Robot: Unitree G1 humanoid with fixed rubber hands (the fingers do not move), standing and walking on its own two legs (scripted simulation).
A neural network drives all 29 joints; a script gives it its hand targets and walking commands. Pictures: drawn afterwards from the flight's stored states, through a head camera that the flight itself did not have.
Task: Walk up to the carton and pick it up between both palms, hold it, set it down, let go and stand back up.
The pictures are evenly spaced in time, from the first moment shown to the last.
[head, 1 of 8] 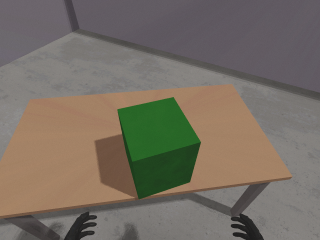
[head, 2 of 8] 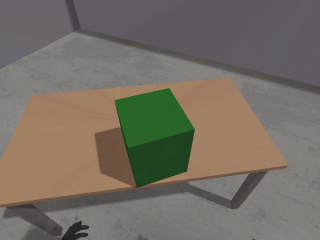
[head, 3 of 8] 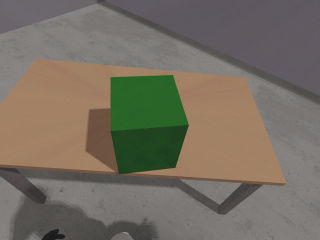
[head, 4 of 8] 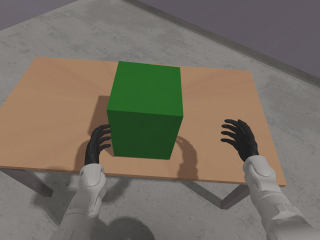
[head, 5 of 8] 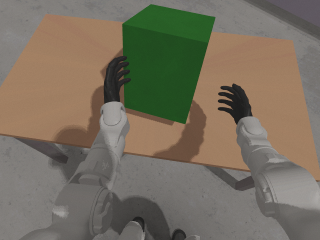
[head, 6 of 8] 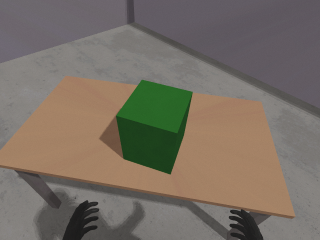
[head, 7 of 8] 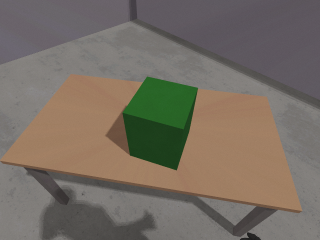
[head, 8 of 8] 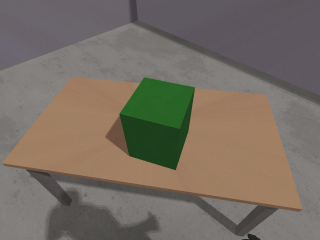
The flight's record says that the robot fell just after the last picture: no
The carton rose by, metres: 0.03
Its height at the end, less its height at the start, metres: +0.00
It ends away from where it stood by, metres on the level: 0.08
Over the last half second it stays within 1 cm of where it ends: yes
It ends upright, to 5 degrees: yes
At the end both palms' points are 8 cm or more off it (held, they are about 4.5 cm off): yes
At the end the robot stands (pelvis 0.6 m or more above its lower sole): yes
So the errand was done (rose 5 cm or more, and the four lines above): no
